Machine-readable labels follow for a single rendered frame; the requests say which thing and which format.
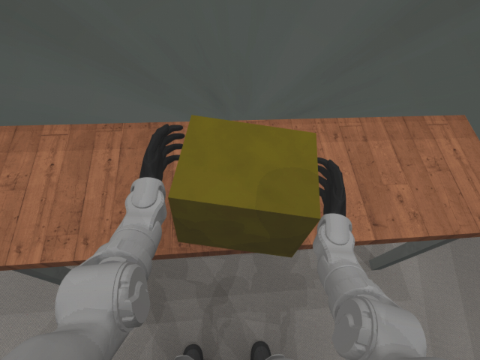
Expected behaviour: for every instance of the robot left hand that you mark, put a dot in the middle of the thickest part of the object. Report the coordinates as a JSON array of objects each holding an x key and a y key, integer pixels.
[{"x": 155, "y": 161}]

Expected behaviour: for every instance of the robot left forearm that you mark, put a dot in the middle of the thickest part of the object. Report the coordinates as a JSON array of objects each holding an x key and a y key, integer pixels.
[{"x": 138, "y": 235}]

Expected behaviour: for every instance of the robot foot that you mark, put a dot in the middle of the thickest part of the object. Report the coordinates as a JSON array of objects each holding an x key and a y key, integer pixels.
[
  {"x": 194, "y": 351},
  {"x": 260, "y": 351}
]

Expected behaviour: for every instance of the robot right forearm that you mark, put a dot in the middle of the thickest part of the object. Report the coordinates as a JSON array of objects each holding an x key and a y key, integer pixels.
[{"x": 339, "y": 272}]

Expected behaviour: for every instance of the robot right foot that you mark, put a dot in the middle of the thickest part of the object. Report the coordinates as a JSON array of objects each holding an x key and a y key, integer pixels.
[{"x": 260, "y": 351}]

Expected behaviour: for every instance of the table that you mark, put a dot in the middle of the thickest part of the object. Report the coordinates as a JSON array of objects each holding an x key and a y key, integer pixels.
[{"x": 413, "y": 179}]

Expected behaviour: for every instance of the robot right upper arm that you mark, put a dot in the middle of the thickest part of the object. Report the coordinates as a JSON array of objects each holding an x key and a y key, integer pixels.
[{"x": 366, "y": 329}]

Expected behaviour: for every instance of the robot right hand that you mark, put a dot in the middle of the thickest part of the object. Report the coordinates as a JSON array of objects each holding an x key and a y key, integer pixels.
[{"x": 334, "y": 195}]

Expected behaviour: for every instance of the robot left foot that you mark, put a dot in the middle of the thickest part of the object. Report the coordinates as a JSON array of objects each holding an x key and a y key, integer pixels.
[{"x": 194, "y": 351}]

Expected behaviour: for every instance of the robot left upper arm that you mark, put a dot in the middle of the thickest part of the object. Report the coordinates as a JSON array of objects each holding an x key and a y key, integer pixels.
[{"x": 97, "y": 307}]

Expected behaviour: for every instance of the carton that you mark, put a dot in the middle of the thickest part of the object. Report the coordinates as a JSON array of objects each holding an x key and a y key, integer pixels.
[{"x": 246, "y": 187}]

